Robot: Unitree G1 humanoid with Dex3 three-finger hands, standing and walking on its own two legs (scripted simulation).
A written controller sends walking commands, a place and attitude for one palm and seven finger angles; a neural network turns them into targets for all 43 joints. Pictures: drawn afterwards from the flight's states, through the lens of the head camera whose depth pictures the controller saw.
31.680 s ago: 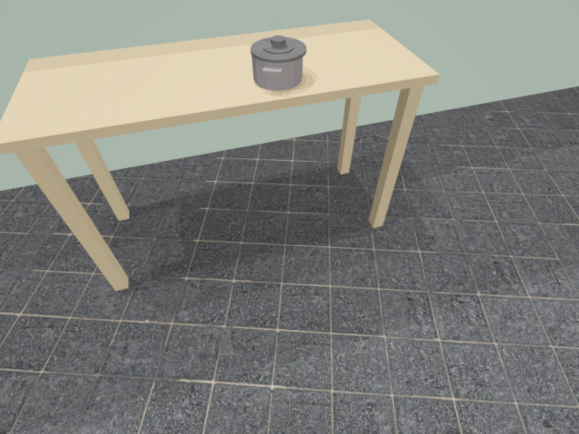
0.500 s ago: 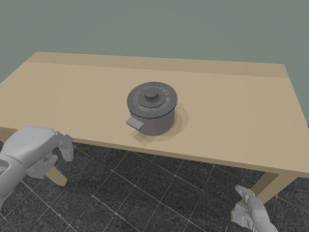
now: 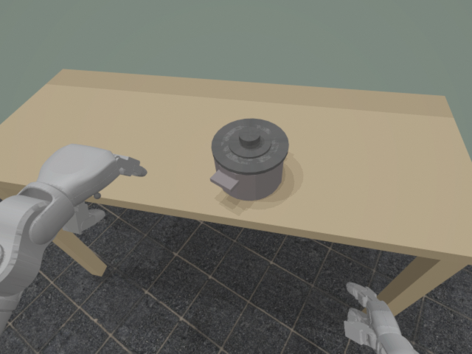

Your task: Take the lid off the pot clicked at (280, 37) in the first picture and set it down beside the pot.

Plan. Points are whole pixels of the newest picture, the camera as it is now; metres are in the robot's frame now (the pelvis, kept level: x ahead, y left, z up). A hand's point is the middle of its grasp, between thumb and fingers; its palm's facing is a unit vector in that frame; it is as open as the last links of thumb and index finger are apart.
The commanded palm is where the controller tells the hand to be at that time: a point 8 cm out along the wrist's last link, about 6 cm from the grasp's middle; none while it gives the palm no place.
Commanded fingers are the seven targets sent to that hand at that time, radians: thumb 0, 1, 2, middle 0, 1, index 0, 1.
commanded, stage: reach forward and open the fingers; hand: left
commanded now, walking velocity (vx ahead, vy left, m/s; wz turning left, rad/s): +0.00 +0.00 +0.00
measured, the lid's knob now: (249, 136) +0.50 +0.05 +0.08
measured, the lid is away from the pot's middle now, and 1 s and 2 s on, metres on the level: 0.01 0.01 0.01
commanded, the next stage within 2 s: move the open hand above the knob in 0.02 s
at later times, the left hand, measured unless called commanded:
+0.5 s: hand (147, 181) +0.33 +0.19 +0.13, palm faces -0.25 -0.02 -0.97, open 10.3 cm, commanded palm +0.33 +0.19 +0.21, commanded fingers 0.00 -0.32 1.42 -0.82 -0.08 -0.82 -0.08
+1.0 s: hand (182, 142) +0.40 +0.15 +0.16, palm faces -0.20 -0.07 -0.98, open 10.3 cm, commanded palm +0.38 +0.14 +0.21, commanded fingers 0.00 -0.32 1.42 -0.82 -0.08 -0.82 -0.08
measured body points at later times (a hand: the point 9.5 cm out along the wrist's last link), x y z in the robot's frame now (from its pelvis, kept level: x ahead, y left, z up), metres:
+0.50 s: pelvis +0.00 +0.00 +0.00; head +0.02 -0.04 +0.45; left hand +0.34 +0.19 +0.18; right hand +0.21 -0.22 -0.10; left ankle +0.04 +0.07 -0.74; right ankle +0.01 -0.14 -0.74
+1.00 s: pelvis +0.01 -0.03 +0.00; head +0.04 -0.08 +0.45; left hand +0.40 +0.15 +0.21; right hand +0.20 -0.27 -0.11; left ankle +0.04 +0.07 -0.74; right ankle +0.01 -0.14 -0.74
